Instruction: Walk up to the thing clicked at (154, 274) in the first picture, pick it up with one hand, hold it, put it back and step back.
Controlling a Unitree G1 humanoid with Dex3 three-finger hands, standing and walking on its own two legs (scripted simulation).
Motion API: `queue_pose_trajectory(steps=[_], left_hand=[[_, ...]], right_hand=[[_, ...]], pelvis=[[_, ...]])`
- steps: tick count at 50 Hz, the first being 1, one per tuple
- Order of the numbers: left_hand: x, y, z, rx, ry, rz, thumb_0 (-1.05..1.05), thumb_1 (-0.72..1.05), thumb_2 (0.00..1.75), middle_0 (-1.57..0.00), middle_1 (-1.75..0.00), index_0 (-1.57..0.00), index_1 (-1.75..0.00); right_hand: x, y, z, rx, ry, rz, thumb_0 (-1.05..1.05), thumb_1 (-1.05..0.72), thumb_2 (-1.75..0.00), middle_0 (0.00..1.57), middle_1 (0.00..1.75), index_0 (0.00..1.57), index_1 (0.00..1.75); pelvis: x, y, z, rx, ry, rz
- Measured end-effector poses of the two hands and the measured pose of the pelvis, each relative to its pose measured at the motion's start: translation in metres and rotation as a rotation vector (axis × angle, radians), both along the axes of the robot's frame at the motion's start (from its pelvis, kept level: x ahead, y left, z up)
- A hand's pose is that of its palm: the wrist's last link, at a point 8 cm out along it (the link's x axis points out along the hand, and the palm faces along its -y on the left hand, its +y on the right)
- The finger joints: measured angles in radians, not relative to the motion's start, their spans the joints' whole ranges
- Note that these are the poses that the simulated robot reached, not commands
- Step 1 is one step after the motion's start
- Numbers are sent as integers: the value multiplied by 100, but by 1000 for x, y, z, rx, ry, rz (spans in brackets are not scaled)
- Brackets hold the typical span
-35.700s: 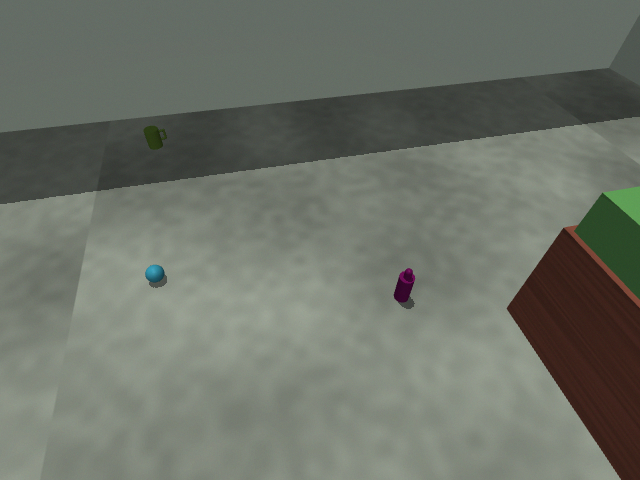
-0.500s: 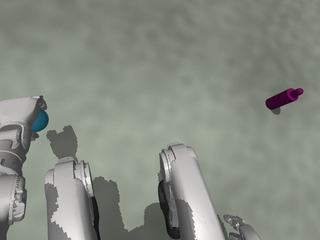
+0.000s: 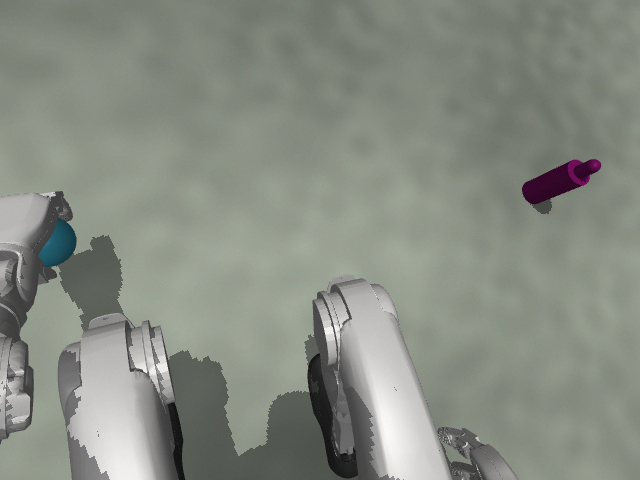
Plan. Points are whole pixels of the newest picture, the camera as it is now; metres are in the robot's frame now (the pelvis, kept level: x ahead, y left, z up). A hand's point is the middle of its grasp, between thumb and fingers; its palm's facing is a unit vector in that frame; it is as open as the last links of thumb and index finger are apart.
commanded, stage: rest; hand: left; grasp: from above
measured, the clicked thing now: (45, 241) +0.44 +0.27 -0.21
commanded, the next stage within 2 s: open in 1.54 s
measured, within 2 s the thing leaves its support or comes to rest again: rests again in 1.78 s
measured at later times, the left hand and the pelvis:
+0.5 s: hand (55, 249) +0.44 +0.27 -0.24, palm faces -0.47 -0.11 -0.88, open 9.3 cm; pelvis +0.01 +0.00 -0.03, yaw -3 degrees
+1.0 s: hand (61, 251) +0.44 +0.27 -0.26, palm faces -0.46 -0.11 -0.88, open 9.3 cm; pelvis +0.01 +0.01 -0.04, yaw -5 degrees
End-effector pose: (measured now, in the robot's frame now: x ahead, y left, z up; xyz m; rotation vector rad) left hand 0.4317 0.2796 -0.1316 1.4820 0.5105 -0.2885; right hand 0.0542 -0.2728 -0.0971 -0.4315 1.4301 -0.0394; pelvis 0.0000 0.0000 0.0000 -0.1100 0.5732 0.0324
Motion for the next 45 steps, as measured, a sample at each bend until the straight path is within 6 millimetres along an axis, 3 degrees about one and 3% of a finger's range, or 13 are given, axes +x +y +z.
queue_pose_trajectory(steps=[25, 45], left_hand=[[12, -7, -49, -17, -14, 21, -1, 10, 52, -86, -67, -69, -59], [12, -6, -71, -28, -30, 18, -1, 10, 48, -88, -64, -72, -57]], right_hand=[[-5, 1, -16, 23, 39, 61, 0, -91, -89, 20, 30, 21, 30], [-6, 5, -12, 34, 54, 129, 0, -91, -89, 20, 30, 20, 30]], pelvis=[[7, 0, -27, -24, -35, -30], [8, 4, -35, -52, -67, -46]])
